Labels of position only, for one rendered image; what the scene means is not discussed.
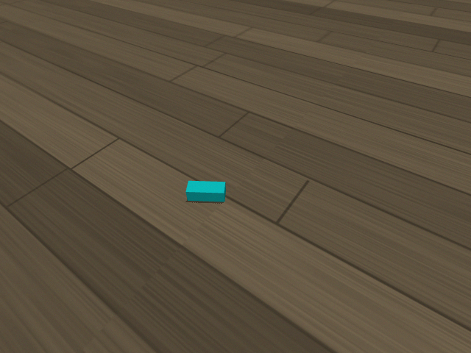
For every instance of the carton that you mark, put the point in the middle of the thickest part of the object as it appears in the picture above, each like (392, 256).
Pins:
(205, 191)

